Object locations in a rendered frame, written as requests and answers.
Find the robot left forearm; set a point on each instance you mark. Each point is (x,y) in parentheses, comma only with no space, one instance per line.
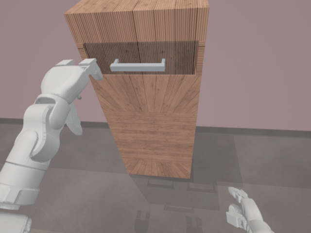
(34,147)

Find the drawer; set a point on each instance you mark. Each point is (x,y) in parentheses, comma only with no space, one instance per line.
(180,56)

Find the left robot hand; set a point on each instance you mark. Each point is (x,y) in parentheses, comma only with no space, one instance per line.
(67,81)

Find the handle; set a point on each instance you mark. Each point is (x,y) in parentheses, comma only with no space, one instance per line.
(137,66)

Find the cabinet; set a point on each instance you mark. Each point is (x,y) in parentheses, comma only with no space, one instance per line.
(152,117)

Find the robot right forearm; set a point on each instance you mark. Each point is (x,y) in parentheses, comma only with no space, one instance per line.
(257,226)

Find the left robot upper arm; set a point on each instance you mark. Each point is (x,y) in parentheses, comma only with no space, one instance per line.
(14,223)

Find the right robot hand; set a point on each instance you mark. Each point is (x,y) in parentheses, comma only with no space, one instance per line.
(239,216)

